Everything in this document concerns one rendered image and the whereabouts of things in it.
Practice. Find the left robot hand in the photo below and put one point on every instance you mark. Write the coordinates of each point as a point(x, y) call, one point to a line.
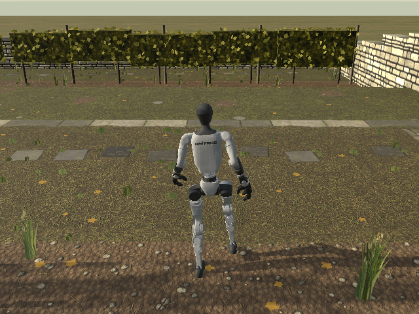
point(178, 183)

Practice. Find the right robot forearm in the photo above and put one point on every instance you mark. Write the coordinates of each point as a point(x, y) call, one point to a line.
point(241, 174)

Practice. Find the humanoid robot torso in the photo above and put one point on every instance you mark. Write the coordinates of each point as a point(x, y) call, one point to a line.
point(207, 152)

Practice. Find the right robot hand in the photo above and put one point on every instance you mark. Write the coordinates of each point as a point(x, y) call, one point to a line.
point(247, 190)

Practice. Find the left robot forearm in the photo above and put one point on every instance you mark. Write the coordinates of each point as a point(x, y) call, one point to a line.
point(176, 171)

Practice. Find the humanoid robot head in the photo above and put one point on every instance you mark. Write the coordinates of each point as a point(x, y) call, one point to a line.
point(204, 113)

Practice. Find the right robot upper arm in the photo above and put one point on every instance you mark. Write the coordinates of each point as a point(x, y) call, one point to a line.
point(230, 147)

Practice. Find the left robot upper arm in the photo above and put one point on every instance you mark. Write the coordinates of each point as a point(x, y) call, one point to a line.
point(183, 148)

